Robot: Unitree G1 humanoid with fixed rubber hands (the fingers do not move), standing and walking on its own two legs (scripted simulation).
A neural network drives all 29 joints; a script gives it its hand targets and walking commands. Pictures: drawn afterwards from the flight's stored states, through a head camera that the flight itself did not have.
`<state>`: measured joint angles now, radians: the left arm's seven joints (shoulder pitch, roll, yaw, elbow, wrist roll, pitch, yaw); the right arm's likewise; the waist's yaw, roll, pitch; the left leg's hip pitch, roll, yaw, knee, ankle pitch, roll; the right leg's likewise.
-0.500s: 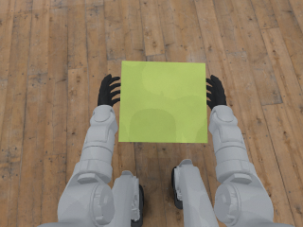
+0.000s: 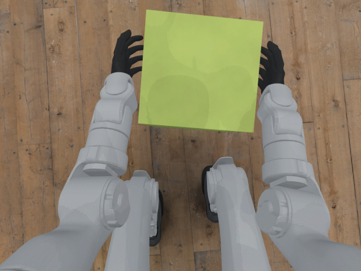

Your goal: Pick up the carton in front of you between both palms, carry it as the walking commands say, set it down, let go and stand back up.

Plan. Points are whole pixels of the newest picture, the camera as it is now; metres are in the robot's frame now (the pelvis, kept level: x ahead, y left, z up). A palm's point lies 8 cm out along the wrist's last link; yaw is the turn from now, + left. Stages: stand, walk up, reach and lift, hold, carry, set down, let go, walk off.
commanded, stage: set down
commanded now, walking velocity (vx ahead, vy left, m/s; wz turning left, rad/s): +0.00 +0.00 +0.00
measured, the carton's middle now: (193, 86) +0.48 -0.08 -0.18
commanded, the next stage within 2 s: none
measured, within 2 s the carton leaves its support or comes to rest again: rests again in 1.06 s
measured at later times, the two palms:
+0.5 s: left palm (146, 76) +0.54 +0.04 -0.24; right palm (259, 87) +0.48 -0.25 -0.24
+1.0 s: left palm (145, 83) +0.54 +0.05 -0.29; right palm (254, 87) +0.48 -0.25 -0.27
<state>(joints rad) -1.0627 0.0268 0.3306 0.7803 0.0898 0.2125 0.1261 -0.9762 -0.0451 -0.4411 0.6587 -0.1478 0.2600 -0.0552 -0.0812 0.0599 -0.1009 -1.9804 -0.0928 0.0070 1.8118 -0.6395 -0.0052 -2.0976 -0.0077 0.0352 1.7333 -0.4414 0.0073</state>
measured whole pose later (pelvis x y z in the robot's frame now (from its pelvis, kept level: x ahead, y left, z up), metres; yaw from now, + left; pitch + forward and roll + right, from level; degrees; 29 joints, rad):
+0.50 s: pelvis -0.02 +0.00 -0.09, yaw +0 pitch +42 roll +2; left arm -1.41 0.19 0.23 0.93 0.02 0.23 0.15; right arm -1.31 -0.20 -0.37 0.80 -0.05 0.28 -0.09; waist -0.13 0.06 0.22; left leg -2.21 -0.10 0.01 2.12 -0.66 -0.02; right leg -2.33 0.00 0.03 2.02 -0.43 0.01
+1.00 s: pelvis -0.02 +0.00 -0.12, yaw +0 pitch +41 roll -1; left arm -1.48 0.22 0.12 1.06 0.00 0.22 0.14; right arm -1.38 -0.28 -0.38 0.99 -0.01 0.23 -0.02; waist -0.15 0.03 0.28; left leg -2.26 -0.14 -0.01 2.22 -0.66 -0.02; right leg -2.35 -0.04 0.01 2.09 -0.45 0.01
